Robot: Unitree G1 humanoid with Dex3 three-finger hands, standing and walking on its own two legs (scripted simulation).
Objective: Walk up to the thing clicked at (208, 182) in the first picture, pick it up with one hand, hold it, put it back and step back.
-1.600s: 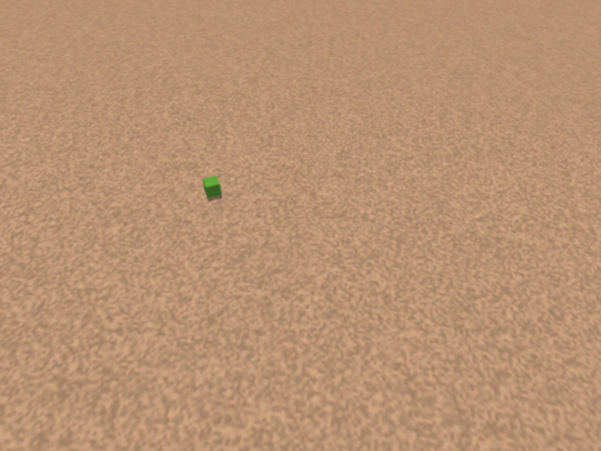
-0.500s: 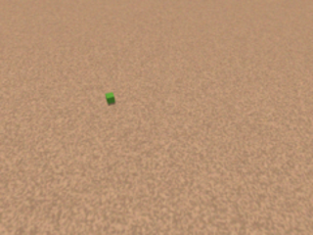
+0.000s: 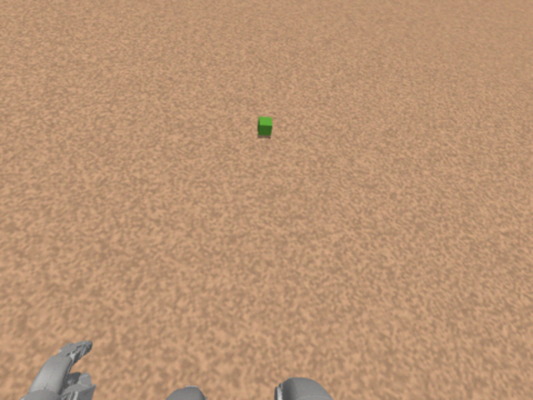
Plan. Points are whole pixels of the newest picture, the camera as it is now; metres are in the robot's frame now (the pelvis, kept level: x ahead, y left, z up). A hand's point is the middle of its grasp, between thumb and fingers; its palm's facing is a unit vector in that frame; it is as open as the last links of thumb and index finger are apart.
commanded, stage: walk up
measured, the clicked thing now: (264, 126) +1.49 -0.14 -0.71
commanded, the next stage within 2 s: stand in 1.78 s
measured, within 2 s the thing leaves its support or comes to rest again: neither
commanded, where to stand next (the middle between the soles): +0.06 -0.03 m, yaw +33 degrees
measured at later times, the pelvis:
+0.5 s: pelvis -0.02 -0.05 +0.01, yaw +20 degrees
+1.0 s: pelvis -0.02 -0.05 +0.01, yaw +33 degrees
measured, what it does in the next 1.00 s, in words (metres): steps on the spot, turning left: right foot, then left foot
